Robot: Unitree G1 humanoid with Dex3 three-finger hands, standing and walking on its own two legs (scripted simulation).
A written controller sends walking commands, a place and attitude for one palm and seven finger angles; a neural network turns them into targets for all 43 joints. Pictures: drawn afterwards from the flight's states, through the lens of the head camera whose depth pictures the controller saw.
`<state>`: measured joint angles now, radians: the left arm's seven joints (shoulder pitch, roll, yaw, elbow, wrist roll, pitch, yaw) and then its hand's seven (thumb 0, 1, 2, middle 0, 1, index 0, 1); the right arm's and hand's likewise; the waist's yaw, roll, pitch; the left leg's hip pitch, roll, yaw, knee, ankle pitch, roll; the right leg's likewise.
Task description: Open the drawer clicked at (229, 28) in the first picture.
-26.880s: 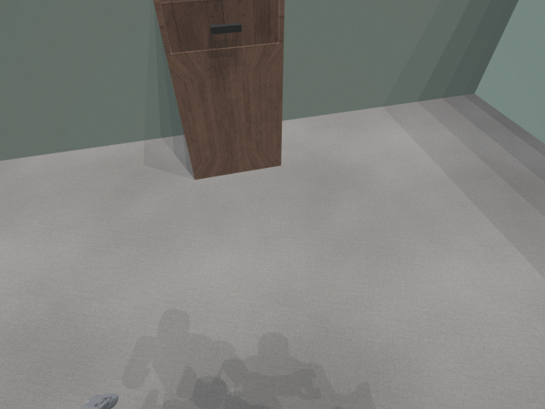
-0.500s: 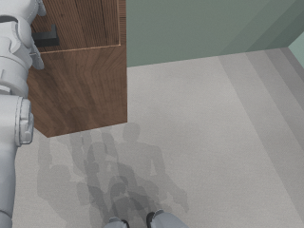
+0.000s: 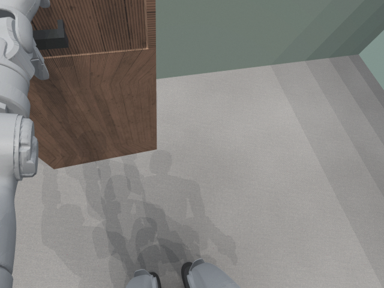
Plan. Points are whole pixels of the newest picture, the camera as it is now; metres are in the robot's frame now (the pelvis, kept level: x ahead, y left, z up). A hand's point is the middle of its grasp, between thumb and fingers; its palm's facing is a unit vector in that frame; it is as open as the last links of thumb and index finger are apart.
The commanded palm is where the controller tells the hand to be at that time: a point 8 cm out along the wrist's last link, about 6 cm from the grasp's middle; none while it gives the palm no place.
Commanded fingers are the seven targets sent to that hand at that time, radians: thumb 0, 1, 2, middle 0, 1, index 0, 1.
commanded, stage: lower the fingers behind the handle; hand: left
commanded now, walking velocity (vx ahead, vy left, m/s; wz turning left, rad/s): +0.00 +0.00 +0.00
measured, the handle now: (33, 33) +0.65 +0.20 +0.06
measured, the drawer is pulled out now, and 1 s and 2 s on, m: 0.00 0.00 0.00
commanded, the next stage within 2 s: close the thumb around the handle in 1.28 s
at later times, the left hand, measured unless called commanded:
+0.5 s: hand (30, 45) +0.60 +0.19 +0.08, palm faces -0.12 -0.01 -0.99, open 13.8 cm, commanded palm +0.62 +0.18 +0.11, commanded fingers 0.00 -0.50 0.30 -0.30 -1.20 -0.30 -1.20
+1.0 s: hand (38, 53) +0.61 +0.19 +0.05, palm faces -0.04 -0.05 -1.00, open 13.7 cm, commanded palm +0.61 +0.17 +0.08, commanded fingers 0.00 -0.50 0.30 -0.30 -1.20 -0.30 -1.20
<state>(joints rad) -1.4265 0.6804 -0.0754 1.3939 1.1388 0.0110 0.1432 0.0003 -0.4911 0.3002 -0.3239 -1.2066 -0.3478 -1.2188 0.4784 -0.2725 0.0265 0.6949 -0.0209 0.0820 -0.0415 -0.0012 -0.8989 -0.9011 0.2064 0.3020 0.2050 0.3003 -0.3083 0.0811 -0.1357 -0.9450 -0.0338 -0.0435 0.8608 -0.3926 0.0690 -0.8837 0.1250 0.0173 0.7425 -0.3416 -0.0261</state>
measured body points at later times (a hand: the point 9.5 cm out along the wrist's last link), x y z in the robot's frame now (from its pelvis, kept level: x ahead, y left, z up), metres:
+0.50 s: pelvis -0.02 +0.00 -0.01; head +0.15 +0.02 +0.40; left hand +0.60 +0.19 +0.14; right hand -0.11 -0.26 -0.10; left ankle -0.02 +0.07 -0.69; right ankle -0.01 -0.11 -0.69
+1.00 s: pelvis -0.01 +0.00 -0.02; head +0.17 +0.04 +0.39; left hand +0.60 +0.19 +0.11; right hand -0.08 -0.25 -0.11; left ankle -0.02 +0.07 -0.69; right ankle -0.01 -0.11 -0.69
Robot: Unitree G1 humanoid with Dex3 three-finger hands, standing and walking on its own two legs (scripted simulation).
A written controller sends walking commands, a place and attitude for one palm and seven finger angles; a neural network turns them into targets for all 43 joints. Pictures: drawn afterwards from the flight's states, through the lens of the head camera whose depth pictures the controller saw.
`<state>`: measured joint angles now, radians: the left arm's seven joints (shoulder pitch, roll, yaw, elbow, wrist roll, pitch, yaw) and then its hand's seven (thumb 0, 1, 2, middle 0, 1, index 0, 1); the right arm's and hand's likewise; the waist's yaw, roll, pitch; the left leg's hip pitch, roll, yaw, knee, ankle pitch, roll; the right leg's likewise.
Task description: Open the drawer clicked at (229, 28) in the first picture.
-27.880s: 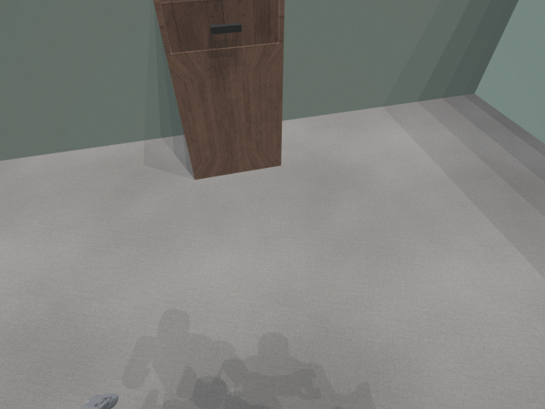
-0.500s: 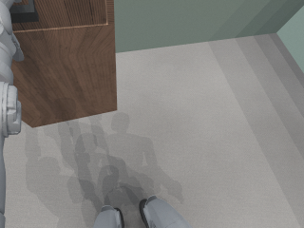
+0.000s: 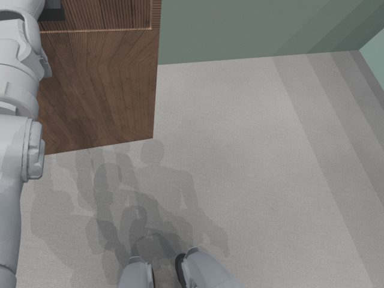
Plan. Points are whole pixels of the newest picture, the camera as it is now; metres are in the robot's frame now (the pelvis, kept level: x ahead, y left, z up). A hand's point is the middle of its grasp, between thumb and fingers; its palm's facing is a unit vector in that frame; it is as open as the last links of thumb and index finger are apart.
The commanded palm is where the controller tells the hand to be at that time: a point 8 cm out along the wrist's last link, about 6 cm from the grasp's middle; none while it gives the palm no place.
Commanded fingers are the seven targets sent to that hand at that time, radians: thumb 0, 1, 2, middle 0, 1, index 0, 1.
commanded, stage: lower the fingers behind the handle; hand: left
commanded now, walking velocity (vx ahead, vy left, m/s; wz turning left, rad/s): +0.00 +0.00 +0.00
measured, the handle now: (25, 1) +0.66 +0.19 +0.08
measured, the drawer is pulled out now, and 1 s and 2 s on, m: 0.00 0.00 0.00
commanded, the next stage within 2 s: close the thumb around the handle in 0.28 s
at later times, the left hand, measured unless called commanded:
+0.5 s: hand (27, 30) +0.61 +0.19 +0.06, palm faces -0.05 -0.06 -1.00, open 13.4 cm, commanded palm +0.63 +0.17 +0.10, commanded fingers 0.00 -0.11 0.47 -0.33 -1.24 -0.33 -1.24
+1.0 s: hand (28, 31) +0.61 +0.19 +0.07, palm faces -0.08 -0.04 -1.00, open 6.2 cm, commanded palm +0.63 +0.16 +0.10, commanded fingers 0.00 0.90 0.90 -0.40 -1.35 -0.40 -1.35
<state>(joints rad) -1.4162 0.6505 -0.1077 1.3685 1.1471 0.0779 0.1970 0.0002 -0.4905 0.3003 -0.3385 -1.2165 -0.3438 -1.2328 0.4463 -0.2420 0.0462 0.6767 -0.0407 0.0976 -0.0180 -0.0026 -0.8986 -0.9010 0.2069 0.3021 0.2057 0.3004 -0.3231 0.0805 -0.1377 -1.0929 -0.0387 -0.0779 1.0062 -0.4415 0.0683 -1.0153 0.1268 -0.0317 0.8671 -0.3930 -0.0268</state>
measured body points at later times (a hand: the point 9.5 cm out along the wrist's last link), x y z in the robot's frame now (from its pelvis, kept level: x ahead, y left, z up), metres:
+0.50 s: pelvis +0.00 +0.00 +0.00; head +0.19 +0.03 +0.41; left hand +0.61 +0.19 +0.12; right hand -0.10 -0.25 -0.08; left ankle -0.01 +0.07 -0.67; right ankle -0.01 -0.11 -0.67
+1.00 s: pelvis -0.01 +0.00 -0.01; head +0.18 +0.03 +0.40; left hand +0.61 +0.19 +0.12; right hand -0.10 -0.24 -0.09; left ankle -0.01 +0.07 -0.67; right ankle -0.01 -0.11 -0.67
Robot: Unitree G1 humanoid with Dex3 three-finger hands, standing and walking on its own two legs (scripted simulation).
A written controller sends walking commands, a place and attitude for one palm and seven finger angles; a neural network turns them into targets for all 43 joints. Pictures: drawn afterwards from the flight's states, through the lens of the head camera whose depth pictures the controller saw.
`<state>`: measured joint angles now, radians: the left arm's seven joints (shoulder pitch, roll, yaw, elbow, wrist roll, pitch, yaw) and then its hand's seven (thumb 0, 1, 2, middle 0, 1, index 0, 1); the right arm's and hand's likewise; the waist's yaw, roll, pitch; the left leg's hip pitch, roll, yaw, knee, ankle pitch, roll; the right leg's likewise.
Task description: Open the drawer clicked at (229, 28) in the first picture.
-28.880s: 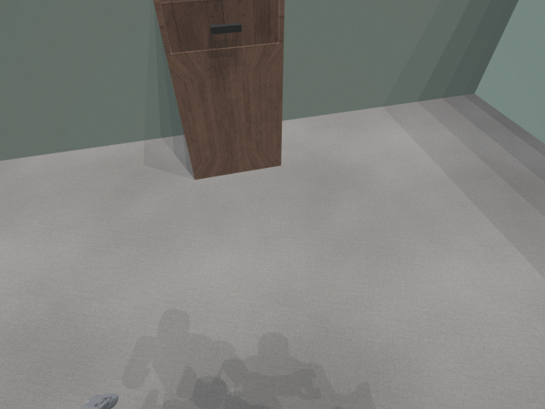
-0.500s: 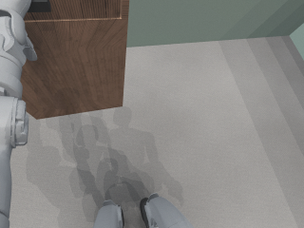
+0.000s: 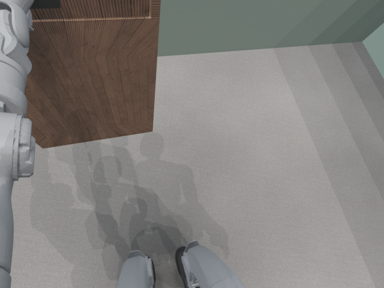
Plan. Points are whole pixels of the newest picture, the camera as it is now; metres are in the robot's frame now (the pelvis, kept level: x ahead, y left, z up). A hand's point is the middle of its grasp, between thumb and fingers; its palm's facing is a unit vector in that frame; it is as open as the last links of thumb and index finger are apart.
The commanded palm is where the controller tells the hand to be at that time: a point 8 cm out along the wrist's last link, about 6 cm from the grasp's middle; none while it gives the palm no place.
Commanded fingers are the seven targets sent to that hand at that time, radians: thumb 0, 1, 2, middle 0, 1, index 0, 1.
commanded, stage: close the thumb around the handle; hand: left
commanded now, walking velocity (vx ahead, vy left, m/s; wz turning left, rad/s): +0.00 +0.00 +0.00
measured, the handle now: out of the picture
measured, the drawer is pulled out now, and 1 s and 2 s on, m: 0.00 0.00 0.02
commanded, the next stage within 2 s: pull the drawer open in 0.08 s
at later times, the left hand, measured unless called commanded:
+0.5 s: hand (21, 21) +0.61 +0.19 +0.07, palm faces -0.09 -0.04 -1.00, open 5.8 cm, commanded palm +0.60 +0.16 +0.11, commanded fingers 0.00 0.90 0.90 -0.40 -1.35 -0.40 -1.35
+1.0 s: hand (21, 21) +0.61 +0.19 +0.07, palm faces -0.07 -0.04 -1.00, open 5.8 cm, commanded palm +0.63 +0.17 +0.11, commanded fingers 0.00 0.90 0.90 -0.40 -1.35 -0.40 -1.35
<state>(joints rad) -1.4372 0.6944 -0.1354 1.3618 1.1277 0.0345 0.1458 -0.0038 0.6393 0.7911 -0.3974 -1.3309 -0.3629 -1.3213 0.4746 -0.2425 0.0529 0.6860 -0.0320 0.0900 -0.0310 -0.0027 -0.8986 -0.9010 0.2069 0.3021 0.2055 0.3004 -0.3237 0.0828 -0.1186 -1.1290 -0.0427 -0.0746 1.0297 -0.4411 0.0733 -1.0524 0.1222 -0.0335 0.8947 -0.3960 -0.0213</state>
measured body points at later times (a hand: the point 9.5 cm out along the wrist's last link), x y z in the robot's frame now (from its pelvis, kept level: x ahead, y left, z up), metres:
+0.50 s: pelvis +0.01 +0.00 +0.01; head +0.19 +0.02 +0.42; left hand +0.61 +0.19 +0.12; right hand -0.09 -0.24 -0.08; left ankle +0.00 +0.07 -0.67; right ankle +0.00 -0.11 -0.67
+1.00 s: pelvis +0.02 -0.01 +0.01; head +0.20 +0.02 +0.42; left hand +0.61 +0.19 +0.12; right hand -0.03 -0.27 -0.08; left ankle +0.00 +0.07 -0.67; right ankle +0.00 -0.11 -0.67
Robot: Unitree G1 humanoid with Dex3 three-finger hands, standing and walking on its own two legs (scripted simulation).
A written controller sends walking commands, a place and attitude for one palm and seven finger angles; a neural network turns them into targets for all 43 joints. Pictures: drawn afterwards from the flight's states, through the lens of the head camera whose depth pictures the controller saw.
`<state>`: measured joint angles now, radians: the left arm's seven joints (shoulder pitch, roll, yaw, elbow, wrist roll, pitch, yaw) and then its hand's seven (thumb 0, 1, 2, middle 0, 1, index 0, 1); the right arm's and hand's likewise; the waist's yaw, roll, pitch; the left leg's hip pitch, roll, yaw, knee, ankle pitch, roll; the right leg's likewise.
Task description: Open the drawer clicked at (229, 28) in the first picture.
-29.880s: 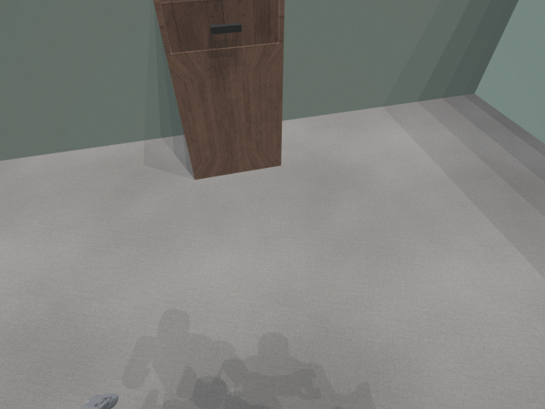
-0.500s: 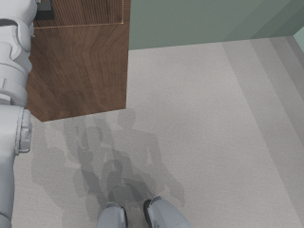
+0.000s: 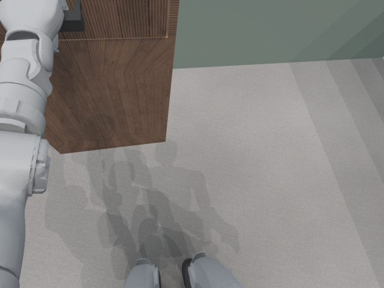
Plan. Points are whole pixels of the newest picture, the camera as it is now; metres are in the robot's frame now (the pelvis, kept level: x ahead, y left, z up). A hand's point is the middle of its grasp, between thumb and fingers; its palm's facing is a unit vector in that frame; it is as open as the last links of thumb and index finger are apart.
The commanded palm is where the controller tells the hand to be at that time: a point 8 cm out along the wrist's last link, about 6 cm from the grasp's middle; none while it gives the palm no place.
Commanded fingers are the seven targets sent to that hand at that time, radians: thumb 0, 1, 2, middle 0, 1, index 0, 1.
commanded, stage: pull the drawer open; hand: left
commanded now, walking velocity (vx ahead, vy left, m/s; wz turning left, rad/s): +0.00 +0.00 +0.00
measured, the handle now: (47, 13) +0.64 +0.19 +0.08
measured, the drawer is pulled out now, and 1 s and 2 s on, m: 0.00 0.02 0.05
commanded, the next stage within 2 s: none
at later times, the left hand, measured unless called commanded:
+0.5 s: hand (48, 49) +0.58 +0.19 +0.06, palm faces -0.10 -0.04 -0.99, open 5.9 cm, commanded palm +0.59 +0.17 +0.10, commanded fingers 0.00 0.90 0.90 -0.40 -1.35 -0.40 -1.35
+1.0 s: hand (49, 49) +0.58 +0.19 +0.06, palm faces -0.06 -0.04 -1.00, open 5.8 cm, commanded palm +0.55 +0.16 +0.10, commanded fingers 0.00 0.90 0.90 -0.40 -1.35 -0.40 -1.35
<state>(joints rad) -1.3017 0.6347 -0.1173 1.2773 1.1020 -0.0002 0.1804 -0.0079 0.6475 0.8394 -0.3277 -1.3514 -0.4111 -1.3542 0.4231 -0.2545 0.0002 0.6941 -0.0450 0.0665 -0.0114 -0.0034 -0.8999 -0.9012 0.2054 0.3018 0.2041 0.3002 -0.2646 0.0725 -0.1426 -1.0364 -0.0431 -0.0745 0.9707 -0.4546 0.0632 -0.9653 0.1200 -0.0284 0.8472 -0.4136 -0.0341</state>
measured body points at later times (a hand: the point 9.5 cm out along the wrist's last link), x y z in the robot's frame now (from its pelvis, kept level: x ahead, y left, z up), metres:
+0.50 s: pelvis +0.01 +0.01 +0.01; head +0.16 +0.02 +0.44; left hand +0.58 +0.19 +0.11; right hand -0.09 -0.24 -0.08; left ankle -0.03 +0.07 -0.68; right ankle -0.03 -0.11 -0.68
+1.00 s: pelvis -0.01 +0.01 +0.00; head +0.16 +0.03 +0.42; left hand +0.58 +0.19 +0.11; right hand -0.09 -0.25 -0.09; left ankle -0.03 +0.07 -0.68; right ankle -0.03 -0.11 -0.68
